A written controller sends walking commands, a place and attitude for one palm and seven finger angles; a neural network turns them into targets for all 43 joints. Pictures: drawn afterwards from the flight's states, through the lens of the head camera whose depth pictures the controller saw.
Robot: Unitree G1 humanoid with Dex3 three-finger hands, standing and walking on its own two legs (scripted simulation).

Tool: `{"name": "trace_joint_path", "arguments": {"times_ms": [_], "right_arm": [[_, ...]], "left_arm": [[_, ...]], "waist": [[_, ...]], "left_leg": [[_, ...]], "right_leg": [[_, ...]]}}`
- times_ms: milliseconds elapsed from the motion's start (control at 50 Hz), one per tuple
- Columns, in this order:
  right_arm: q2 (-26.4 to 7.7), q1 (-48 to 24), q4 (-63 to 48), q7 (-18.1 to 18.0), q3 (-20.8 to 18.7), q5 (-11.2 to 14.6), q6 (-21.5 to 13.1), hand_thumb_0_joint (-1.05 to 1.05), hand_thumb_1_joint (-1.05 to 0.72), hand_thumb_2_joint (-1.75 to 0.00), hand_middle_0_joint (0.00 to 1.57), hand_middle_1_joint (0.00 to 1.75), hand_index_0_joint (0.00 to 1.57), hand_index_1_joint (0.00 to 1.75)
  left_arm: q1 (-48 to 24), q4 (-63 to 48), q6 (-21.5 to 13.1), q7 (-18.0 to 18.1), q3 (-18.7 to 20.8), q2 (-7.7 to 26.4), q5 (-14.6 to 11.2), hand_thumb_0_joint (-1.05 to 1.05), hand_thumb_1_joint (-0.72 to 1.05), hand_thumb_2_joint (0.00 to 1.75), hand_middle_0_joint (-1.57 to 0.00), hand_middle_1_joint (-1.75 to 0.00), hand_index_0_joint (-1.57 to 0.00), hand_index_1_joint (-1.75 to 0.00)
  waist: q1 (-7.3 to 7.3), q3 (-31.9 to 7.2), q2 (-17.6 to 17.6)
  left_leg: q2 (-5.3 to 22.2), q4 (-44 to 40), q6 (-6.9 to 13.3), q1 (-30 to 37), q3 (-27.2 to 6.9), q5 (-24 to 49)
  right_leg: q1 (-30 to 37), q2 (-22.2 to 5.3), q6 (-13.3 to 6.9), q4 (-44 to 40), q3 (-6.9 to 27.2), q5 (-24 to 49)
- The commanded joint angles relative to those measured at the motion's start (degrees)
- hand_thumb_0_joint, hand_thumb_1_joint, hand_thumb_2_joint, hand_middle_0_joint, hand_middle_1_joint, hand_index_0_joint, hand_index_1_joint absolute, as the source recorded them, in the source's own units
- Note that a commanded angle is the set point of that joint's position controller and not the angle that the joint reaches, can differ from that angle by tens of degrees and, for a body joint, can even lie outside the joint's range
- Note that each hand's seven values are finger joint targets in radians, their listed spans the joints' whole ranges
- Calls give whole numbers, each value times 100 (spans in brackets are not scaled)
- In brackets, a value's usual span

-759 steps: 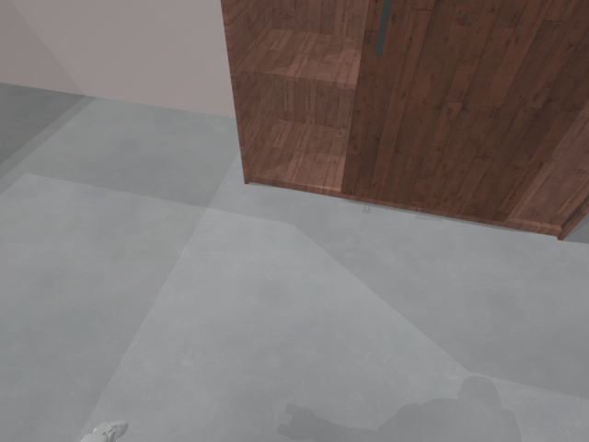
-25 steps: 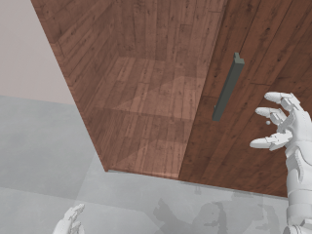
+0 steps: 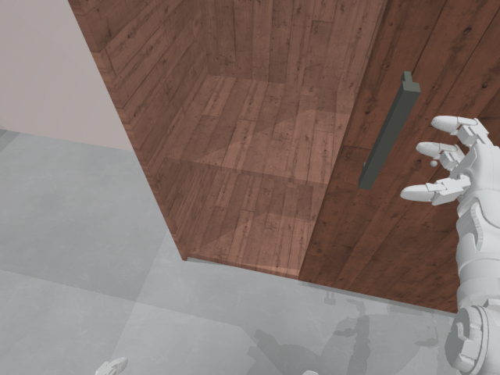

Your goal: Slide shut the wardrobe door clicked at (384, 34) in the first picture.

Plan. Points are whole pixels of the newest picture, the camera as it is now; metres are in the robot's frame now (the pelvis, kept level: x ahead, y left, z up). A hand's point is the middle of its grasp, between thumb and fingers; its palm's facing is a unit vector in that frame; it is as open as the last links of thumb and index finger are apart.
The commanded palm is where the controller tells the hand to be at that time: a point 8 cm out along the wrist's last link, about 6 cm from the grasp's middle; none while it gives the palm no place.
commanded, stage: move the hooked fingers beside the handle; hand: right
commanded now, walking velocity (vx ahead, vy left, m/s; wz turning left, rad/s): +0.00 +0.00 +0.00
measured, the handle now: (383, 136) +0.51 -0.16 +0.10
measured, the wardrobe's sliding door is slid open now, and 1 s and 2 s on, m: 0.47 0.47 0.47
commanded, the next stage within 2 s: feel for the door with the fingertips in 0.80 s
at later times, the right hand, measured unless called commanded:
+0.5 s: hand (430, 166) +0.44 -0.22 +0.11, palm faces +0.11 +0.99 -0.01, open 14.0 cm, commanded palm +0.42 -0.26 +0.11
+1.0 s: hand (421, 163) +0.45 -0.21 +0.11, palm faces +0.09 +1.00 +0.00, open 14.0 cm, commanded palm +0.42 -0.25 +0.11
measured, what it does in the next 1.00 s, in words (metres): stands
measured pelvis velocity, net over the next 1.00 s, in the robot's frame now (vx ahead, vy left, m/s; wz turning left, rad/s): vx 0.01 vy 0.01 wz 0.00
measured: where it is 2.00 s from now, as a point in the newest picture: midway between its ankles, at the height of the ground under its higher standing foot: outside the picture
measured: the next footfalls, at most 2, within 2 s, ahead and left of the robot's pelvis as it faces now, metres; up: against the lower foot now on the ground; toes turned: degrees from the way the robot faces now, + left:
none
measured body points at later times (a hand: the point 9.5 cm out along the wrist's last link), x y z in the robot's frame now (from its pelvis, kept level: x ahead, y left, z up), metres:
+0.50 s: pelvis +0.01 +0.01 +0.00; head +0.06 +0.01 +0.45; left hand +0.07 +0.27 -0.11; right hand +0.43 -0.27 +0.12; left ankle -0.03 +0.13 -0.71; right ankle +0.06 -0.10 -0.71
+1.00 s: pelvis +0.01 +0.01 +0.00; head +0.05 +0.01 +0.44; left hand +0.07 +0.27 -0.12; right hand +0.44 -0.26 +0.12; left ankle -0.03 +0.13 -0.71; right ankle +0.06 -0.10 -0.71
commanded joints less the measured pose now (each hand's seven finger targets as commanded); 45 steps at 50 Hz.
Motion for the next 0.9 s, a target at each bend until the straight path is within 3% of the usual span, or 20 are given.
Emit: {"name": "trace_joint_path", "arguments": {"times_ms": [0, 40, 60, 100, 160, 220, 240, 360, 420, 440, 480, 520, 540, 640, 680, 760, 780, 820, 860, 880], "right_arm": [[-1746, -2522, -861, -82, -372, -11, -481, 0, 50, -30, 30, 120, 30, 120], [-1490, -2535, -1132, -80, -162, -32, -540, 0, 50, -30, 30, 120, 30, 120], [-1380, -2287, -1108, -83, -152, 0, -515, 0, 50, -30, 30, 120, 30, 120], [-1602, -2016, -959, -92, -392, 36, -480, 0, 50, -30, 30, 120, 30, 120], [-1523, -2022, -1336, -91, -339, 55, -476, 0, 50, -30, 30, 120, 30, 120], [-1717, -1886, -1671, -129, -489, 54, -504, 0, 50, -30, 30, 120, 30, 120], [-1536, -2004, -1799, -125, -339, 79, -511, 0, 50, -30, 30, 120, 30, 120], [-1457, -2276, -1610, -71, -196, 103, -493, 0, 50, -30, 30, 120, 30, 120], [-1637, -2222, -1566, -25, -329, 111, -524, 0, 50, -30, 30, 120, 30, 120], [-1403, -2239, -1542, 13, -125, 123, -504, 0, 50, -30, 30, 120, 30, 120], [-1575, -2098, -1281, 37, -299, 145, -464, 0, 50, -30, 30, 120, 30, 120], [-1383, -2216, -1188, 74, -107, 152, -432, 0, 50, -30, 30, 120, 30, 120], [-1477, -2197, -1077, 73, -198, 149, -420, 0, 50, -30, 30, 120, 30, 120], [-1666, -2221, -1463, 85, -327, 130, -551, 0, 50, -30, 30, 120, 30, 120], [-1542, -2190, -1612, 98, -224, 165, -567, 0, 50, -30, 30, 120, 30, 120], [-1502, -2212, -1212, 47, -200, 181, -430, 0, 50, -30, 30, 120, 30, 120], [-1376, -2455, -1371, 42, -51, 164, -456, 0, 50, -30, 30, 120, 30, 120], [-1462, -2379, -1616, -22, -144, 117, -496, 0, 50, -30, 30, 120, 30, 120], [-1275, -2266, -1849, -76, -28, 128, -516, 0, 50, -30, 30, 120, 30, 120], [-1225, -2198, -1727, -104, -43, 154, -482, 0, 50, -30, 30, 120, 30, 120]], "left_arm": [[354, -521, -102, 49, 380, 990, 27, 0, 90, 90, -20, -30, -20, -30], [353, -595, -73, 1, 394, 936, 26, 0, 90, 90, -20, -30, -20, -30], [370, -624, -51, -22, 405, 935, 31, 0, 90, 90, -20, -30, -20, -30], [396, -644, 22, -23, 413, 974, 31, 0, 90, 90, -20, -30, -20, -30], [347, -723, 87, -36, 434, 933, 9, 0, 90, 90, -20, -30, -20, -30], [335, -766, 138, -22, 439, 932, 9, 0, 90, 90, -20, -30, -20, -30], [304, -778, 138, -21, 428, 902, 0, 0, 90, 90, -20, -30, -20, -30], [271, -662, 118, 54, 405, 889, -29, 0, 90, 90, -20, -30, -20, -30], [286, -638, 112, 72, 409, 909, -21, 0, 90, 90, -20, -30, -20, -30], [235, -661, 106, 69, 393, 879, -40, 0, 90, 90, -20, -30, -20, -30], [268, -640, 113, 72, 399, 916, -38, 0, 90, 90, -20, -30, -20, -30], [244, -660, 122, 58, 373, 898, -50, 0, 90, 90, -20, -30, -20, -30], [261, -652, 134, 53, 381, 915, -46, 0, 90, 90, -20, -30, -20, -30], [239, -753, 164, 32, 402, 899, -32, 0, 90, 90, -20, -30, -20, -30], [193, -787, 169, 30, 395, 886, -52, 0, 90, 90, -20, -30, -20, -30], [210, -716, 198, 54, 378, 911, -69, 0, 90, 90, -20, -30, -20, -30], [185, -722, 182, 52, 378, 895, -76, 0, 90, 90, -20, -30, -20, -30], [219, -748, 158, 39, 393, 899, -46, 0, 90, 90, -20, -30, -20, -30], [213, -767, 141, 24, 403, 869, -44, 0, 90, 90, -20, -30, -20, -30], [207, -745, 133, 21, 403, 865, -44, 0, 90, 90, -20, -30, -20, -30]], "waist": [[24, -1859, -132], [0, -2061, -575], [-18, -2129, -512], [-55, -2039, 34], [-81, -2059, -390], [-97, -2121, -238], [-44, -2102, -370], [101, -1798, -293], [37, -2039, -292], [84, -1948, -426], [33, -1881, -172], [92, -1765, -147], [69, -1722, -90], [-12, -2184, -435], [-2, -2174, -486], [87, -1662, -44], [127, -1694, -299], [33, -2094, -545], [17, -2261, -559], [32, -2130, -368]], "left_leg": [[-222, -580, 156, -602, -56, 1416], [-216, -508, 168, -634, -30, 1497], [-233, -511, 173, -627, -28, 1562], [-257, -518, 153, -443, -41, 1732], [-236, -506, 140, -409, -81, 1849], [-253, -500, 133, -246, -100, 2048], [-258, -499, 128, -311, -90, 1999], [-244, -607, 109, -487, -128, 1734], [-231, -575, 119, -352, -146, 1855], [-228, -584, 123, -448, -135, 1817], [-227, -580, 126, -422, -128, 1804], [-218, -576, 105, -452, -136, 1851], [-212, -574, 110, -470, -136, 1804], [-212, -472, 132, -321, -161, 2042], [-226, -479, 140, -396, -136, 1971], [-223, -564, 99, -538, -124, 1690], [-215, -557, 109, -627, -130, 1638], [-221, -503, 143, -540, -117, 1703], [-242, -480, 156, -544, -76, 1775], [-251, -516, 146, -562, -62, 1728]], "right_leg": [[2065, 133, -86, -341, 436, 871], [2297, 122, -45, -339, 439, 1063], [2377, 115, -45, -313, 439, 1158], [2074, 119, -90, -278, 403, 1192], [2120, 138, -84, -290, 308, 1227], [2107, 136, -106, -282, 312, 1369], [2183, 139, -98, -296, 310, 1333], [2075, 152, -124, -304, 293, 945], [2122, 160, -118, -267, 306, 1054], [2163, 161, -112, -271, 295, 1038], [2022, 154, -113, -259, 326, 1013], [1906, 179, -137, -245, 286, 968], [1842, 180, -134, -234, 291, 914], [2087, 186, -118, -154, 290, 1212], [2199, 166, -100, -177, 327, 1223], [1771, 161, -127, -238, 325, 823], [1892, 166, -124, -246, 328, 824], [2187, 169, -99, -219, 358, 1020], [2432, 137, -72, -226, 424, 1242], [2369, 132, -75, -239, 419, 1162]]}}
